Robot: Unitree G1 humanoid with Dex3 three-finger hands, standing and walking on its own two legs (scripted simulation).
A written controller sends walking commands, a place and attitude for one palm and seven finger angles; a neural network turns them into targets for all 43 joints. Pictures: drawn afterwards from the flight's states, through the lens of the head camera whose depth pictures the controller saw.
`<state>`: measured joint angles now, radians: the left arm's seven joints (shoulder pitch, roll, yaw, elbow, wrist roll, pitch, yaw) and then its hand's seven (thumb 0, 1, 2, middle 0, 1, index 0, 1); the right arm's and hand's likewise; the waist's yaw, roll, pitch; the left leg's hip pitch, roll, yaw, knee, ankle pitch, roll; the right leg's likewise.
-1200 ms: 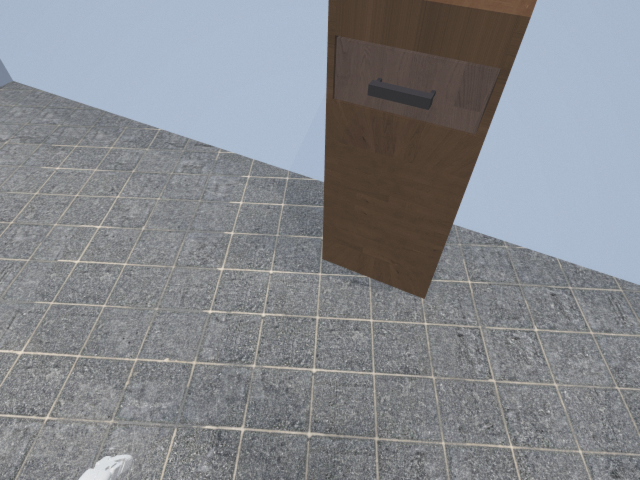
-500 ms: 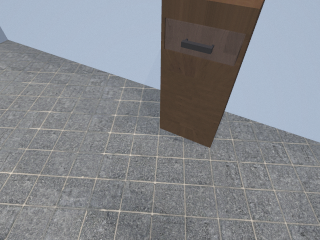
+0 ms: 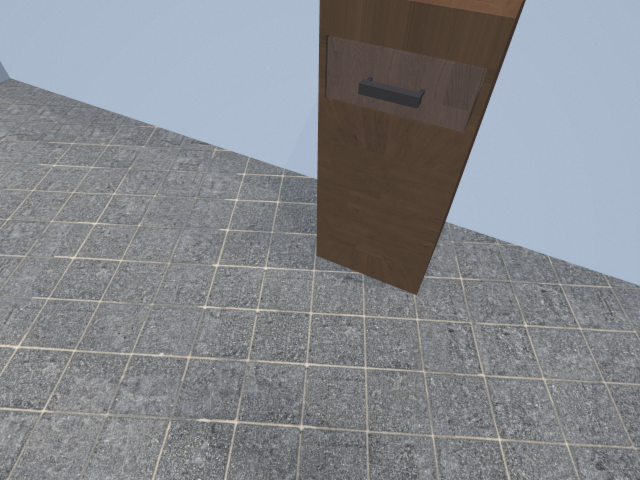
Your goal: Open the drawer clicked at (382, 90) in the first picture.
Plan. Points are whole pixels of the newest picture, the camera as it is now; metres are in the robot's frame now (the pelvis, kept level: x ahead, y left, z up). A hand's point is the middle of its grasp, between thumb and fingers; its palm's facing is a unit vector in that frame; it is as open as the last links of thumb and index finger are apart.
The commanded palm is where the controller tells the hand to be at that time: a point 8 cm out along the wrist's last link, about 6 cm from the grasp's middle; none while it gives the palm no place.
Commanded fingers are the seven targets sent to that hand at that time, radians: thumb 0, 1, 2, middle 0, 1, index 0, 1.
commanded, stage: look at it before walking up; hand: left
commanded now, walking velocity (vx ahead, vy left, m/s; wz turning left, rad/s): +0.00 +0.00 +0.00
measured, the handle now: (392, 89) +0.98 -0.12 +0.02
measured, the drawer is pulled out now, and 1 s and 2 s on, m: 0.00 0.00 0.00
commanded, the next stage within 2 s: turn to face it in 0.24 s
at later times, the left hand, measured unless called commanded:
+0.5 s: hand out of the picture +0.07 +0.25 -0.16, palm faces -0.04 -0.94 -0.33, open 7.4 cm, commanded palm none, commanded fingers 0.00 0.90 0.90 -0.20 -0.30 -0.20 -0.30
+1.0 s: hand out of the picture +0.04 +0.16 -0.17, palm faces -0.18 -0.96 -0.24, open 7.4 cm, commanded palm none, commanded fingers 0.00 0.90 0.90 -0.20 -0.30 -0.20 -0.30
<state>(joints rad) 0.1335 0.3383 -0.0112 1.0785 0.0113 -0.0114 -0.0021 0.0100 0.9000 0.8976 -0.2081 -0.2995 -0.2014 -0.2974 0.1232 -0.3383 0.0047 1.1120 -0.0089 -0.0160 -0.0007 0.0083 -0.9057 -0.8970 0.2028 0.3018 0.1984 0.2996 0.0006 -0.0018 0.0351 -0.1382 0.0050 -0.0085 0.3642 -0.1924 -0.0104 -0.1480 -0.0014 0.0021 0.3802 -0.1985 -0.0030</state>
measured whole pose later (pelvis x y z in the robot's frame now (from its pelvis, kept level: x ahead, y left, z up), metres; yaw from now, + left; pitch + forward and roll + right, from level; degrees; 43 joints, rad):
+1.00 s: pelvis -0.02 -0.02 +0.00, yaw -14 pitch +1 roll +1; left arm 0.29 0.17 0.03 0.95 0.02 0.02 0.01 0.01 0.90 0.90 -0.21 -0.30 -0.20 -0.30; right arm 0.16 -0.24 -0.06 0.99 -0.01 0.05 -0.03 0.01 -0.91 -0.90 0.20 0.30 0.20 0.30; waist 0.03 0.01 0.06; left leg -0.45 0.03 -0.01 1.03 -0.36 -0.06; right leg -0.29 0.07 0.08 0.46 -0.18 -0.06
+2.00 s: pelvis +0.10 -0.01 -0.01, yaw -20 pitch -1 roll -1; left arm 0.31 0.16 0.05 1.06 0.02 -0.08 0.03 -0.03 0.95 0.90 -0.21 -0.30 -0.20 -0.30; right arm 0.34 -0.17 -0.07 1.09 -0.03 0.00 0.01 0.01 -0.91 -0.90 0.20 0.30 0.19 0.30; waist -0.02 0.03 -0.01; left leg -0.54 0.12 0.08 0.97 -0.24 -0.02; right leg -0.03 -0.04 -0.17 0.36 -0.31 0.01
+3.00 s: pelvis +0.43 -0.09 -0.01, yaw -20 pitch +0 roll +1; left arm 0.11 0.13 0.04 1.01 0.02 -0.02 0.05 -0.02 0.94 0.90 -0.21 -0.30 -0.20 -0.30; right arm 0.27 -0.14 -0.05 1.09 -0.01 0.03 -0.04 0.01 -0.91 -0.90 0.20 0.30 0.19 0.30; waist -0.01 0.03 0.08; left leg -0.40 0.05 0.04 0.95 -0.50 -0.04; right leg -0.28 -0.06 -0.16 0.52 -0.23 -0.04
